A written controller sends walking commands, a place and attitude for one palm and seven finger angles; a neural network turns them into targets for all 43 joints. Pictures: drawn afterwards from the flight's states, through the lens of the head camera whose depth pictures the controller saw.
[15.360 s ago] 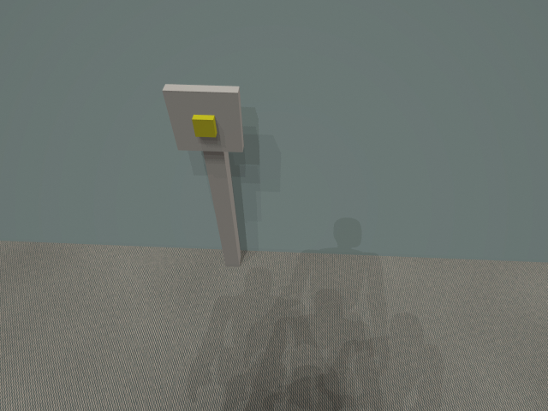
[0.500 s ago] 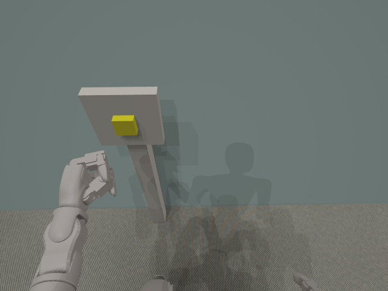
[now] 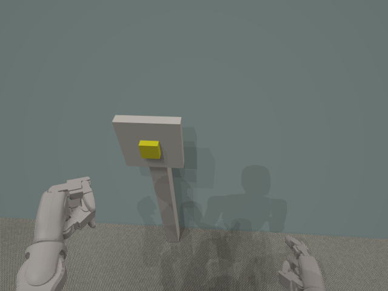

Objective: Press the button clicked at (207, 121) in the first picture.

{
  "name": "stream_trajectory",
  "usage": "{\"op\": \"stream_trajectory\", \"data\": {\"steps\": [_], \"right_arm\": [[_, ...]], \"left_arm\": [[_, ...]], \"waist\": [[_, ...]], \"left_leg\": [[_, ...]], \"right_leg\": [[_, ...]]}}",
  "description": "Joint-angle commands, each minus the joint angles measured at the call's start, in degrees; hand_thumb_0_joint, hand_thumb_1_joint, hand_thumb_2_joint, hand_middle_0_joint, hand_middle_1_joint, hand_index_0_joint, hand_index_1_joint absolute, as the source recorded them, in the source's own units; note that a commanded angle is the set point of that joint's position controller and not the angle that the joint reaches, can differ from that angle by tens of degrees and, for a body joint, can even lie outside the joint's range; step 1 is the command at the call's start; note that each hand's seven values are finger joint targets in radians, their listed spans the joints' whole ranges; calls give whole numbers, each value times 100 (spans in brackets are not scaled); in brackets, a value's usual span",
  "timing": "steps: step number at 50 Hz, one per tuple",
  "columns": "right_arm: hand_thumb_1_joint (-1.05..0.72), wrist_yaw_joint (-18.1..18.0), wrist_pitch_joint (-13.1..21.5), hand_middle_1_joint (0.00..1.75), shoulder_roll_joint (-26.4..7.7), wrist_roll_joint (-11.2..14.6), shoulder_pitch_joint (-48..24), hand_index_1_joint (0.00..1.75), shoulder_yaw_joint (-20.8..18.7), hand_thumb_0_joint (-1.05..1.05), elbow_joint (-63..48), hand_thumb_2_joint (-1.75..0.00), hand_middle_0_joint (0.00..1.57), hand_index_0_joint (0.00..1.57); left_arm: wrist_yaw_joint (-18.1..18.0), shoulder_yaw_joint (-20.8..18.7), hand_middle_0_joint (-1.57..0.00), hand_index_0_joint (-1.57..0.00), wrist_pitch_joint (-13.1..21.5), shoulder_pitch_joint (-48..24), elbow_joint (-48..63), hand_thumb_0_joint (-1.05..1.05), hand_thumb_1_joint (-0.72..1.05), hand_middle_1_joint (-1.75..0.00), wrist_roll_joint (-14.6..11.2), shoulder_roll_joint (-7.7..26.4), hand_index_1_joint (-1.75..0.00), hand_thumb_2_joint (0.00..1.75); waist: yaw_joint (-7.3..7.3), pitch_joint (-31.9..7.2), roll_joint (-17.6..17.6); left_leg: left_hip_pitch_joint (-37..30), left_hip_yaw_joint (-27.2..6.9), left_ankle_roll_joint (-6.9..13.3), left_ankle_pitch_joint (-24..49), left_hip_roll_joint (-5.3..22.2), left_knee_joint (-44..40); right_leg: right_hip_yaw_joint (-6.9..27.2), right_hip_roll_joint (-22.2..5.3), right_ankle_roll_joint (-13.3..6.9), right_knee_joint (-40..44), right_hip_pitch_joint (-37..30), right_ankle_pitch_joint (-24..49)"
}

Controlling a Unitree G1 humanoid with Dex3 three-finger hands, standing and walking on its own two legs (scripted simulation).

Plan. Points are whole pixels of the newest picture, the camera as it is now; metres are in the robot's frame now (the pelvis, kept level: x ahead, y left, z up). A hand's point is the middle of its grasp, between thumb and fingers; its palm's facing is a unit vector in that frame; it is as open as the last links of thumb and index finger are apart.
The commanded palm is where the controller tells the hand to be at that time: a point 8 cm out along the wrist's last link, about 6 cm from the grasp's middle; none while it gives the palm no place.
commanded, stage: draw the hand back to the body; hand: left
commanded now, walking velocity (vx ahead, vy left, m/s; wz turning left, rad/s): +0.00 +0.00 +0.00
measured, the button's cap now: (150, 148) +0.48 +0.17 +0.00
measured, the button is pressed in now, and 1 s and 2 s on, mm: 0 0 0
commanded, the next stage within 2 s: step back with the hand held close in 0.66 s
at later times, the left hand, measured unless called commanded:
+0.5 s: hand (44, 199) +0.19 +0.24 +0.19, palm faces +0.43 -0.80 -0.41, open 3.1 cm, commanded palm +0.15 +0.27 +0.19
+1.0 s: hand (51, 208) +0.19 +0.24 +0.16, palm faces +0.35 -0.81 -0.46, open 3.1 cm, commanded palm +0.13 +0.27 +0.19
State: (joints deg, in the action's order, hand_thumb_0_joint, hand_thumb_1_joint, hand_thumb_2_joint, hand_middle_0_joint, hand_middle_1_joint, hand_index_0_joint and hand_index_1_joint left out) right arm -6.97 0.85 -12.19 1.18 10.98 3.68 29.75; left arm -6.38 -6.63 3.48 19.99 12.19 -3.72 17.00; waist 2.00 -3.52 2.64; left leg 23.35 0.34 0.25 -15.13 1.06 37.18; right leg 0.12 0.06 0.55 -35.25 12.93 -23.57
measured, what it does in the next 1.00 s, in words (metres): stands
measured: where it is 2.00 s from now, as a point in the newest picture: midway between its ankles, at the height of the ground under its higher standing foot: outside the picture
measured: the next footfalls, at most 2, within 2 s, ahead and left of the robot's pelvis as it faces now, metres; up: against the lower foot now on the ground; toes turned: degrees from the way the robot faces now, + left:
left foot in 1.60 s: +0.01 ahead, +0.12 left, +0.00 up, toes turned +2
right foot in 1.96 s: -0.24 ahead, -0.05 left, +0.00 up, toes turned -1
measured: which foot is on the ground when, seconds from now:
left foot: down 0.00-1.00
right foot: down 0.00-1.00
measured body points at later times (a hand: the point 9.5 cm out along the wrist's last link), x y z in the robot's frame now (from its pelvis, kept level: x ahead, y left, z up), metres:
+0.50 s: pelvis +0.02 -0.01 +0.01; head -0.01 -0.03 +0.46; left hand +0.17 +0.28 +0.21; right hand +0.21 -0.22 -0.07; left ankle +0.05 +0.12 -0.72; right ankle -0.05 -0.13 -0.72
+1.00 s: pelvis +0.00 +0.00 +0.02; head +0.01 -0.02 +0.46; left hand +0.17 +0.28 +0.19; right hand +0.18 -0.24 -0.07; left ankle +0.05 +0.12 -0.72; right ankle -0.05 -0.13 -0.72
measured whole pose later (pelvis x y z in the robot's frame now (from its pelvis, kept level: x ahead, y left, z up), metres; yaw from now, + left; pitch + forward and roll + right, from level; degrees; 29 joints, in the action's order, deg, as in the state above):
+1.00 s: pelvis +0.00 +0.00 +0.02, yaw +0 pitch -1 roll -1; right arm -4.9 -1.0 -13.7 0.0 9.8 0.1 32.4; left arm -5.9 -19.3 7.6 32.4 26.7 -2.9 20.0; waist 0.5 1.2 3.9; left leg 16.7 0.4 -0.3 -10.4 2.0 27.8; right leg 0.2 0.9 0.4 -23.9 5.8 -17.4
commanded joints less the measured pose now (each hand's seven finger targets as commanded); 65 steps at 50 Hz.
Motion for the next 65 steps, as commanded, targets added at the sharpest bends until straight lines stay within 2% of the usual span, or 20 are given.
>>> {"op": "stream_trajectory", "data": {"steps": [1,7,14,17,19,22,23,27,32,35,39,40,41,43,47,53,57,58,62,65], "right_arm": [[-90,-20,370,30,-589,-31,-671,30,-240,0,-845,-90,20,20],[-90,71,507,30,-612,-100,-706,30,-288,0,-711,-90,20,20],[-90,136,568,30,-562,-108,-727,30,-313,0,-661,-90,20,20],[-90,146,645,30,-577,-120,-749,30,-365,0,-641,-90,20,20],[-90,141,643,30,-548,-97,-753,30,-366,0,-647,-90,20,20],[-90,153,647,30,-578,-98,-735,30,-408,0,-568,-90,20,20],[-90,153,615,30,-594,-90,-709,30,-399,0,-566,-90,20,20],[-90,80,598,30,-625,-116,-801,30,-452,0,-572,-90,20,20],[-90,39,728,30,-571,-145,-867,30,-420,0,-541,-90,20,20],[-90,47,780,30,-527,-141,-843,30,-397,0,-517,-90,20,20],[-90,41,747,30,-558,-125,-827,30,-427,0,-455,-90,20,20],[-90,99,551,30,-711,-140,-635,30,-480,0,-561,-90,20,20],[-90,119,439,30,-630,-152,-669,30,-476,0,-451,-90,20,20],[-90,148,301,30,-623,-146,-706,30,-509,0,-495,-90,20,20],[-90,172,96,30,-720,-107,-719,30,-595,0,-688,-90,20,20],[-90,164,-55,30,-687,-73,-685,30,-599,0,-962,-90,20,20],[-90,178,-55,30,-741,-67,-645,30,-668,0,-957,-90,20,20],[-90,191,-61,30,-730,-55,-584,30,-649,0,-959,-90,20,20],[-90,179,20,30,-792,-58,-625,30,-679,0,-905,-90,20,20],[-90,168,127,30,-832,-59,-637,30,-642,0,-934,-90,20,20]], "left_arm": [[-162,-677,-130,-130,272,-585,1834,0,90,-150,41,828,-150,90],[-145,-1054,-130,-130,201,202,2260,0,90,-150,43,954,-150,90],[-131,-1483,-130,-130,266,567,2801,0,90,-150,26,1108,-150,90],[-141,-1770,-130,-130,340,778,3026,0,90,-150,13,1279,-150,90],[-132,-1824,-130,-130,383,811,3133,0,90,-150,-7,1250,-150,90],[-82,-1562,-130,-130,326,970,2578,0,90,-150,-8,887,-150,90],[-71,-1453,-130,-130,321,847,2548,0,90,-150,-12,804,-150,90],[-85,-1630,-130,-130,360,658,2537,0,90,-150,-10,1036,-150,90],[-145,-1798,-130,-130,488,588,2939,0,90,-150,20,1272,-150,90],[-153,-1703,-130,-130,523,652,2958,0,90,-150,14,1162,-150,90],[-120,-1636,-130,-130,477,544,2525,0,90,-150,-25,1053,-150,90],[-145,-2269,-130,-130,689,65,2829,0,90,-150,48,1682,-150,90],[-96,-2036,-130,-130,702,564,2318,0,90,-150,55,1385,-150,90],[-40,-1842,-130,-130,719,797,2186,0,90,-150,78,1218,-150,90],[-16,-1878,-130,-130,768,1254,2564,0,90,-150,65,1241,-150,90],[-128,-2255,-130,-130,817,1560,3494,0,90,-150,20,1635,-150,90],[-180,-2405,-130,-130,844,1877,3309,0,90,-150,-30,1639,-150,90],[-181,-2254,-130,-130,852,1855,3269,0,90,-150,-34,1492,-150,90],[-214,-2242,-130,-130,918,1892,2947,0,90,-150,-41,1401,-150,90],[-237,-2119,-130,-130,1007,1769,3048,0,90,-150,30,1299,-150,90]], "waist": [[-11,-526,215],[90,-400,-53],[152,-273,135],[209,-309,-2],[204,-296,54],[136,194,-175],[93,229,-64],[161,243,-355],[231,-56,38],[207,31,214],[153,392,-92],[-113,728,-229],[-136,638,-539],[-156,506,-701],[-142,-149,-83],[-94,-810,148],[-99,-730,254],[-162,-599,286],[-202,-232,310],[-221,12,458]], "left_leg": [[-1741,-60,144,828,7,-833],[-1957,19,146,1499,35,-982],[-2045,90,137,1741,22,-1093],[-2124,121,141,1840,27,-1075],[-2128,144,141,1779,19,-1075],[-2037,170,141,1413,26,-1173],[-2028,154,145,1300,25,-1226],[-2064,175,188,1104,5,-1265],[-2162,193,186,1118,-58,-1227],[-2155,192,165,1169,-64,-1228],[-2076,212,162,963,-31,-1314],[-1725,128,251,847,50,-913],[-1649,82,235,920,28,-742],[-1589,80,214,1180,43,-677],[-1932,112,236,2216,183,-911],[-1897,-26,237,3091,315,-962],[-1679,-63,200,2548,372,-1067],[-1485,-135,191,2347,401,-1137],[-865,-297,182,525,454,-1556],[18,-663,285,-1025,592,-2103]], "right_leg": [[-223,27,-167,954,475,1485],[-240,45,-127,1194,66,2162],[-261,6,-106,1269,-161,2408],[-248,36,-92,1384,-196,2571],[-252,13,-87,1335,-208,2527],[-252,44,-49,1541,32,2237],[-247,8,-52,1494,12,2090],[-185,22,-27,1665,13,1920],[-135,-17,-60,1696,-144,1986],[-161,-29,-74,1646,-142,2041],[-141,-11,-33,1771,34,1800],[259,-303,34,2139,585,2056],[251,-437,35,2137,531,2336],[226,-529,86,1975,391,2981],[-5,-365,174,1549,140,3151],[-115,-176,94,1042,-239,3137],[-75,-100,78,1052,-64,2552],[-89,-103,69,1017,-62,2356],[-51,-7,41,1126,87,1368],[-93,143,33,858,-213,645]]}}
